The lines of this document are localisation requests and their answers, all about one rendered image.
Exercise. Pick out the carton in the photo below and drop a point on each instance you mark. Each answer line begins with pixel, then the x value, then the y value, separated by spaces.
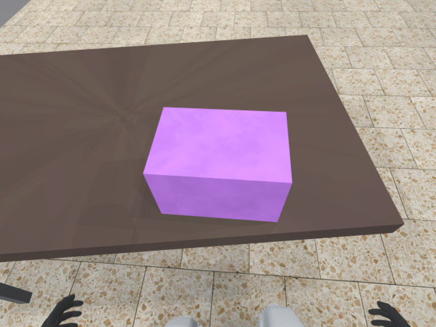
pixel 232 164

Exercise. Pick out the robot right hand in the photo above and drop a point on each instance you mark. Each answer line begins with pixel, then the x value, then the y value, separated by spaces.
pixel 396 320

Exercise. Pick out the robot right thigh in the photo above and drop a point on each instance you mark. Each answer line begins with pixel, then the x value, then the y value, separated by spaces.
pixel 278 316

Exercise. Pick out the robot left hand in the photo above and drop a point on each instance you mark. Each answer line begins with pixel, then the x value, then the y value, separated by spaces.
pixel 57 315

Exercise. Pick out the table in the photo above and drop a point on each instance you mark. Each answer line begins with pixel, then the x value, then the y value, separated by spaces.
pixel 77 126

